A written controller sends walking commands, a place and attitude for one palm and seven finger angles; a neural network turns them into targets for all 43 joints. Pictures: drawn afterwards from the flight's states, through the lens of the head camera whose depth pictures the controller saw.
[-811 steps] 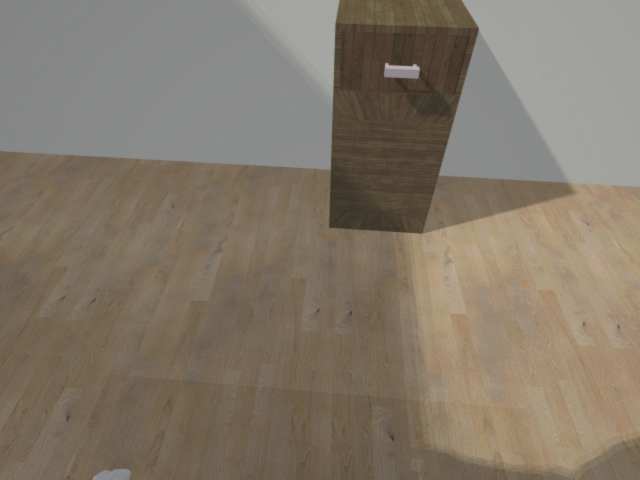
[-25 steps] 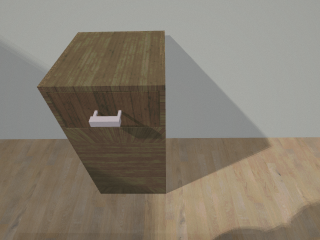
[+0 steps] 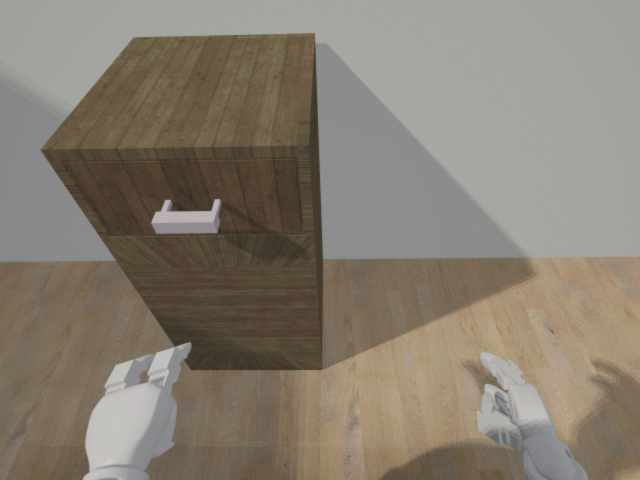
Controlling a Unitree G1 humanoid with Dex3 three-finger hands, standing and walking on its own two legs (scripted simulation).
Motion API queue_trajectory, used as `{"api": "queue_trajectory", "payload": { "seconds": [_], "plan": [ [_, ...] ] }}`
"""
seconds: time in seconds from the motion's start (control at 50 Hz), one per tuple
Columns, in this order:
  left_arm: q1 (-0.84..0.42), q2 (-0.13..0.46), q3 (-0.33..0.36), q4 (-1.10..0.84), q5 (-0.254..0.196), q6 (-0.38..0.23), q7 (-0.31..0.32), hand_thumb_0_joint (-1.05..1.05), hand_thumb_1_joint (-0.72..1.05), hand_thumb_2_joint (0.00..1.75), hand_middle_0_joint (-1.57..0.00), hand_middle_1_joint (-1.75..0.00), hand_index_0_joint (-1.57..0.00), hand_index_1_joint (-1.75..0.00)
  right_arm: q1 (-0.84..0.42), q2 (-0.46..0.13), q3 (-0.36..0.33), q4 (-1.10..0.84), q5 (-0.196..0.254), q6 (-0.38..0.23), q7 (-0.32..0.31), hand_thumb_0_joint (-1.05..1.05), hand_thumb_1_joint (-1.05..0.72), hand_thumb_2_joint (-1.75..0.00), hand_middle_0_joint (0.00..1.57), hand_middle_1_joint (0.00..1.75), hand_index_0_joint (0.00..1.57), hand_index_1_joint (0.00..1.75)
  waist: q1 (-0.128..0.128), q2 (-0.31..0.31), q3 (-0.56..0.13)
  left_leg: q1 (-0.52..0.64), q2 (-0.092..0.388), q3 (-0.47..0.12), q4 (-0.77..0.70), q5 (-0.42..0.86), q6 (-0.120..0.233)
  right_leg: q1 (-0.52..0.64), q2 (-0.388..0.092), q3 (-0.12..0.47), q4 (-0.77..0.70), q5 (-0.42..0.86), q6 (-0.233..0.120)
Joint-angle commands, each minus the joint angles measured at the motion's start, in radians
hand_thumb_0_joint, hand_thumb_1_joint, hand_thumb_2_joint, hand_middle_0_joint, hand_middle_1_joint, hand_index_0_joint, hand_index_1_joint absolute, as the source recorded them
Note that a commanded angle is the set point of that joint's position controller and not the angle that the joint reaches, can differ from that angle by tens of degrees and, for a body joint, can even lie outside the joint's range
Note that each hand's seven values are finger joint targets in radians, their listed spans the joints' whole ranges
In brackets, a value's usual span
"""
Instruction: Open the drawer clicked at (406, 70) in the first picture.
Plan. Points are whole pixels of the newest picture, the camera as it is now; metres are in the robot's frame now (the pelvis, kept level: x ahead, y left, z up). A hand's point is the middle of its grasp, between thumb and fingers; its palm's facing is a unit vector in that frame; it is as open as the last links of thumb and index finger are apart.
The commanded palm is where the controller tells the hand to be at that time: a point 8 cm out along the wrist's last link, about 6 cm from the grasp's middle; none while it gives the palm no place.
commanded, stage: raise the hand with hooked fingers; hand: left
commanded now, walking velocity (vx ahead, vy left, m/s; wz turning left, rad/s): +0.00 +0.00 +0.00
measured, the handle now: (189, 213) +0.52 +0.29 +0.00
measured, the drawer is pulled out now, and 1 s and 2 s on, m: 0.00 0.00 0.00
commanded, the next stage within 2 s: move the hooked fingers above the handle in 1.52 s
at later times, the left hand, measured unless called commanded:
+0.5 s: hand (147, 374) +0.23 +0.24 +0.02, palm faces -0.05 -0.10 -0.99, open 11.3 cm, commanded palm +0.20 +0.25 +0.08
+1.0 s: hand (111, 297) +0.29 +0.28 +0.10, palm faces +0.10 -0.07 -0.99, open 13.7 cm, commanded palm +0.26 +0.28 +0.16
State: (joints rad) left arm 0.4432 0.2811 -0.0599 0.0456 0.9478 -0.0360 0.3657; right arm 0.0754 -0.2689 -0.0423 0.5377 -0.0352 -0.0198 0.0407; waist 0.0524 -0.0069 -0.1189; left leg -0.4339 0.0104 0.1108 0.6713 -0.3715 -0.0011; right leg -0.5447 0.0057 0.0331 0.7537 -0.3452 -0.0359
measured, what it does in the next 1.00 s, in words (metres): stands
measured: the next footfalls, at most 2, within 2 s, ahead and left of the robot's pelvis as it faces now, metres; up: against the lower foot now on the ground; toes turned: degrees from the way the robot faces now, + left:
none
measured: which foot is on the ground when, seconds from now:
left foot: down 0.00-1.00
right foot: down 0.00-1.00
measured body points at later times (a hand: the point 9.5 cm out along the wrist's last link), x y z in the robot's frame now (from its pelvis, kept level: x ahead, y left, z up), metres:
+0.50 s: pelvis +0.01 -0.01 +0.00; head +0.04 -0.06 +0.45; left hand +0.23 +0.24 +0.08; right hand +0.19 -0.23 -0.12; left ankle -0.02 +0.13 -0.71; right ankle +0.02 -0.09 -0.72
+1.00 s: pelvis +0.00 +0.03 +0.02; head +0.00 +0.00 +0.47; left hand +0.27 +0.28 +0.15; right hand +0.22 -0.16 -0.07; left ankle -0.02 +0.13 -0.72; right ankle +0.02 -0.09 -0.72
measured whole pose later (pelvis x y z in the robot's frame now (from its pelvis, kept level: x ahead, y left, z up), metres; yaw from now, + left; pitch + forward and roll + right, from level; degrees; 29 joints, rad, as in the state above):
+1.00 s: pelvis +0.00 +0.03 +0.02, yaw +2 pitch +1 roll +0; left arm -0.05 0.43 -0.10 0.06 0.98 0.11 0.14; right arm 0.10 -0.21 0.03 0.59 0.00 0.08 -0.03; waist 0.08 0.06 -0.03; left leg -0.23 -0.04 0.02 0.52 -0.31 0.03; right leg -0.30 -0.02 0.00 0.55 -0.27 0.00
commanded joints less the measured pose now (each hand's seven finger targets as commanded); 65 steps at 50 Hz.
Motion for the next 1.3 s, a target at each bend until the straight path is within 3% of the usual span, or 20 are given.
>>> {"api": "queue_trajectory", "payload": {
  "seconds": [0.0, 0.02, 0.06, 0.1, 0.18, 0.24, 0.3, 0.36, 0.44, 0.46, 0.48, 0.54, 0.58, 0.64, 0.76, 0.86, 0.98, 1.1, 1.22, 1.28],
  "plan": [
    [0.046, 0.237, 0.172, -0.203, 0.151, -0.038, 0.105, 0.00, 0.43, 0.70, -0.23, -0.60, -0.23, -0.60, -0.091, -0.056, -0.022, -0.170, -0.020, 0.038, 0.009, 0.00, -0.90, -0.90, 0.20, 0.30, 0.20, 0.30, 0.085, 0.027, -0.130, -0.060, -0.065, -0.059, 0.000, 0.193, 0.018, 0.138, 0.011, 0.109, -0.089, 0.165, -0.048],
    [-0.050, 0.250, 0.166, -0.274, 0.171, -0.048, 0.130, 0.00, 0.41, 0.69, -0.24, -0.62, -0.24, -0.62, -0.091, -0.054, -0.025, -0.175, -0.032, 0.043, 0.004, 0.00, -0.90, -0.90, 0.20, 0.30, 0.20, 0.30, 0.068, 0.087, -0.170, -0.024, -0.068, -0.070, 0.029, 0.208, 0.022, 0.095, 0.010, 0.131, -0.075, 0.178, -0.052],
    [-0.286, 0.311, 0.193, -0.410, 0.184, -0.080, 0.176, 0.00, 0.36, 0.67, -0.24, -0.64, -0.24, -0.64, -0.074, -0.048, -0.028, -0.156, -0.052, 0.052, -0.011, 0.00, -0.90, -0.90, 0.20, 0.30, 0.20, 0.30, 0.012, 0.090, -0.237, 0.038, -0.070, -0.098, 0.108, 0.210, 0.032, 0.005, 0.002, 0.168, -0.059, 0.153, -0.044],
    [-0.306, 0.274, 0.158, -0.389, 0.151, -0.116, 0.195, 0.00, 0.32, 0.65, -0.24, -0.68, -0.24, -0.68, -0.070, -0.036, -0.029, -0.146, -0.042, 0.039, -0.030, 0.00, -0.90, -0.90, 0.20, 0.30, 0.20, 0.30, -0.021, 0.104, -0.245, 0.059, -0.068, -0.099, 0.153, 0.182, 0.040, -0.042, -0.006, 0.170, -0.063, 0.131, -0.039],
    [-0.346, 0.285, 0.158, -0.309, 0.108, -0.158, 0.182, 0.00, 0.22, 0.61, -0.25, -0.74, -0.25, -0.74, -0.077, -0.043, -0.023, -0.121, -0.047, 0.026, -0.037, 0.00, -0.90, -0.90, 0.20, 0.30, 0.20, 0.30, -0.057, 0.027, -0.189, -0.024, -0.067, -0.115, 0.196, 0.128, 0.044, -0.057, -0.012, 0.156, -0.062, 0.119, -0.019],
    [-0.283, 0.266, 0.144, -0.178, 0.091, -0.049, 0.132, 0.00, 0.15, 0.58, -0.25, -0.78, -0.25, -0.78, -0.090, -0.048, -0.016, -0.118, -0.028, 0.040, -0.039, 0.00, -0.90, -0.90, 0.20, 0.30, 0.20, 0.30, -0.030, -0.011, -0.176, -0.087, -0.063, -0.099, 0.129, 0.143, 0.043, 0.073, -0.010, 0.108, -0.086, 0.204, -0.004],
    [-0.169, 0.272, 0.146, -0.131, 0.032, 0.088, 0.033, 0.00, 0.08, 0.55, -0.26, -0.82, -0.26, -0.82, -0.103, -0.052, -0.003, -0.133, 0.005, 0.063, -0.051, 0.00, -0.90, -0.90, 0.20, 0.30, 0.20, 0.30, 0.027, -0.103, -0.204, -0.107, -0.064, -0.086, 0.037, 0.191, 0.033, 0.285, -0.020, 0.127, -0.127, 0.342, 0.012],
    [-0.133, 0.309, 0.164, -0.151, -0.008, 0.133, -0.063, 0.00, 0.01, 0.52, -0.26, -0.87, -0.26, -0.87, -0.129, -0.057, 0.024, -0.138, 0.017, 0.065, -0.068, 0.00, -0.90, -0.90, 0.20, 0.30, 0.20, 0.30, 0.046, -0.152, -0.173, -0.108, -0.064, -0.083, -0.019, 0.187, 0.031, 0.387, -0.039, 0.150, -0.140, 0.406, 0.031],
    [-0.185, 0.318, 0.175, -0.247, 0.007, 0.067, -0.102, 0.00, -0.08, 0.48, -0.27, -0.93, -0.27, -0.93, -0.102, -0.055, 0.020, -0.127, 0.006, 0.049, -0.074, 0.00, -0.90, -0.90, 0.20, 0.30, 0.20, 0.30, 0.049, -0.098, -0.105, -0.057, -0.058, -0.095, -0.074, 0.184, 0.038, 0.360, -0.037, 0.111, -0.179, 0.317, 0.021],
    [-0.229, 0.346, 0.208, -0.295, 0.016, 0.043, -0.085, 0.00, -0.10, 0.47, -0.27, -0.94, -0.27, -0.94, -0.102, -0.056, 0.017, -0.130, 0.000, 0.045, -0.077, 0.00, -0.90, -0.90, 0.20, 0.30, 0.20, 0.30, 0.049, -0.094, -0.116, -0.049, -0.059, -0.097, -0.075, 0.193, 0.040, 0.363, -0.033, 0.112, -0.183, 0.299, 0.018],
    [-0.252, 0.351, 0.217, -0.321, 0.025, 0.018, -0.063, 0.00, -0.13, 0.46, -0.27, -0.96, -0.27, -0.96, -0.094, -0.054, 0.012, -0.128, -0.005, 0.037, -0.078, 0.00, -0.90, -0.90, 0.20, 0.30, 0.20, 0.30, 0.052, -0.042, -0.138, -0.030, -0.063, -0.097, -0.076, 0.197, 0.039, 0.361, -0.036, 0.111, -0.182, 0.287, 0.016],
    [-0.294, 0.340, 0.236, -0.332, 0.044, -0.037, 0.002, 0.00, -0.20, 0.43, -0.28, -1.00, -0.28, -1.00, -0.062, -0.052, -0.011, -0.105, -0.011, 0.021, -0.072, 0.00, -0.90, -0.90, 0.20, 0.30, 0.20, 0.30, 0.036, 0.045, -0.173, 0.049, -0.066, -0.096, -0.066, 0.257, 0.038, 0.316, -0.021, 0.074, -0.166, 0.329, -0.002],
    [-0.351, 0.347, 0.245, -0.320, 0.049, -0.034, 0.036, 0.00, -0.24, 0.41, -0.28, -1.03, -0.28, -1.03, -0.057, -0.057, -0.021, -0.094, -0.009, 0.021, -0.071, 0.00, -0.90, -0.90, 0.20, 0.30, 0.20, 0.30, 0.025, 0.048, -0.186, 0.060, -0.068, -0.098, -0.066, 0.251, 0.035, 0.297, -0.018, 0.059, -0.166, 0.291, -0.004],
    [-0.420, 0.305, 0.189, -0.254, 0.046, 0.010, 0.042, 0.00, -0.31, 0.38, -0.29, -1.08, -0.29, -1.08, -0.059, -0.067, -0.033, -0.079, 0.008, 0.025, -0.066, 0.00, -0.90, -0.90, 0.20, 0.30, 0.20, 0.30, 0.007, 0.056, -0.154, 0.089, -0.059, -0.091, -0.083, 0.256, 0.033, 0.251, -0.009, 0.019, -0.174, 0.269, -0.006],
    [-0.577, 0.291, 0.084, -0.224, 0.018, 0.125, -0.075, 0.00, -0.45, 0.32, -0.30, -1.17, -0.30, -1.17, -0.091, -0.078, -0.019, -0.087, 0.036, 0.032, -0.082, 0.00, -0.90, -0.90, 0.20, 0.30, 0.20, 0.30, 0.014, 0.012, -0.127, 0.148, -0.044, -0.102, -0.168, 0.244, 0.033, 0.293, -0.001, -0.023, -0.220, 0.191, -0.002],
    [-0.665, 0.360, 0.114, -0.191, 0.035, 0.148, -0.166, 0.00, -0.50, 0.30, -0.30, -1.20, -0.30, -1.20, -0.088, -0.074, 0.008, -0.089, 0.033, 0.052, -0.090, 0.00, -0.90, -0.90, 0.20, 0.30, 0.20, 0.30, 0.034, 0.013, -0.088, 0.182, -0.035, -0.111, -0.222, 0.281, 0.027, 0.343, 0.004, -0.039, -0.250, 0.205, -0.008],
    [-0.820, 0.368, 0.102, -0.169, 0.033, 0.142, -0.220, 0.00, -0.50, 0.30, -0.30, -1.20, -0.30, -1.20, -0.080, -0.061, 0.026, -0.078, 0.038, 0.071, -0.085, 0.00, -0.90, -0.90, 0.20, 0.30, 0.20, 0.30, 0.027, 0.084, -0.079, 0.237, -0.027, -0.127, -0.260, 0.351, 0.011, 0.372, 0.010, -0.055, -0.276, 0.237, -0.018],
    [-0.927, 0.372, 0.074, -0.173, 0.013, 0.128, -0.282, 0.00, -0.50, 0.30, -0.30, -1.20, -0.30, -1.20, -0.061, -0.070, 0.024, -0.067, 0.040, 0.076, -0.078, 0.00, -0.90, -0.90, 0.20, 0.30, 0.20, 0.30, 0.014, 0.088, -0.119, 0.296, -0.020, -0.143, -0.271, 0.444, -0.001, 0.396, 0.013, -0.063, -0.300, 0.282, -0.018],
    [-0.781, 0.363, 0.094, -0.141, -0.019, 0.100, -0.344, 0.00, -0.50, 0.30, -0.30, -1.20, -0.30, -1.20, -0.039, -0.087, 0.013, -0.076, 0.040, 0.091, -0.059, 0.00, -0.90, -0.90, 0.20, 0.30, 0.20, 0.30, 0.032, 0.000, -0.108, 0.268, -0.016, -0.133, -0.273, 0.521, 0.003, 0.427, 0.012, -0.066, -0.306, 0.348, -0.012],
    [-0.810, 0.394, 0.125, -0.200, -0.015, 0.059, -0.329, 0.00, -0.50, 0.30, -0.30, -1.20, -0.30, -1.20, -0.040, -0.087, 0.012, -0.080, 0.037, 0.087, -0.053, 0.00, -0.90, -0.90, 0.20, 0.30, 0.20, 0.30, 0.040, 0.049, -0.140, 0.279, -0.018, -0.139, -0.271, 0.528, -0.001, 0.435, 0.010, -0.063, -0.303, 0.344, -0.015]
  ]
}}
